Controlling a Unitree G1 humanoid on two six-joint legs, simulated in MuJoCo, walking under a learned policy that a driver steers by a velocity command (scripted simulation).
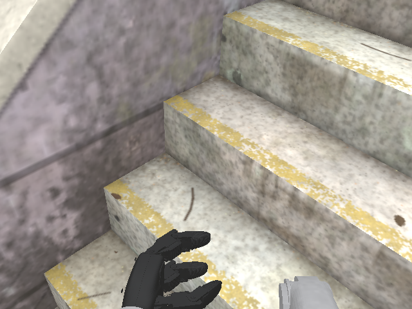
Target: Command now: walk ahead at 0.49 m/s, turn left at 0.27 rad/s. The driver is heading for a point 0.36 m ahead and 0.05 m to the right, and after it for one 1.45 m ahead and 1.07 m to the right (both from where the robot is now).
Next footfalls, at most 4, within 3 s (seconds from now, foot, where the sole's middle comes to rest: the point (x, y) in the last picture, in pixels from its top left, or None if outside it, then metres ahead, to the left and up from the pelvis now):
0.14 right None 0.17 -0.13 -0.58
0.74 left None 0.43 0.14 -0.58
0.96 right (283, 285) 0.51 -0.15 -0.38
1.48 left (177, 207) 0.74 0.12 -0.38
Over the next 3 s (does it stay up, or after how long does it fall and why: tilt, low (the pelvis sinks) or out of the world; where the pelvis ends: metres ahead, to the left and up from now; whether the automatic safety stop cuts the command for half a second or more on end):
stays up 0.95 -0.48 0.79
